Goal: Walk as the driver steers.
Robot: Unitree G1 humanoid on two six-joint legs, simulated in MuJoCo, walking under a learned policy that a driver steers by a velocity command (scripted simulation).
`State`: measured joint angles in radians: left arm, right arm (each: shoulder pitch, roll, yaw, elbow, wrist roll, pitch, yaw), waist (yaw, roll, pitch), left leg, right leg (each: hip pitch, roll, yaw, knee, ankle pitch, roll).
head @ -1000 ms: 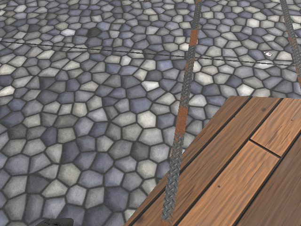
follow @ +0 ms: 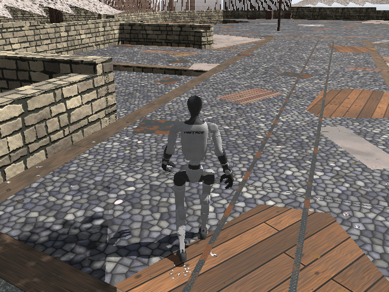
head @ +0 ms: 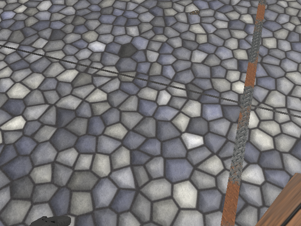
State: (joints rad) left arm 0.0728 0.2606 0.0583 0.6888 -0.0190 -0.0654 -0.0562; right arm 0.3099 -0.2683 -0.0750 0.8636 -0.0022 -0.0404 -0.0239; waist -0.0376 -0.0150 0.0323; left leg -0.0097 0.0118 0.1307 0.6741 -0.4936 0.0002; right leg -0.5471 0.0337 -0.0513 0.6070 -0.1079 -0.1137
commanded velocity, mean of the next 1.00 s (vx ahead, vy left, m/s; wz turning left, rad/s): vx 0.50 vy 0.00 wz -0.57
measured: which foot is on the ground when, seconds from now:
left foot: up 0.00-0.42, down 0.44-0.98, up 1.00-1.00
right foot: down 0.00-0.46, up 0.48-0.94, down 0.96-1.00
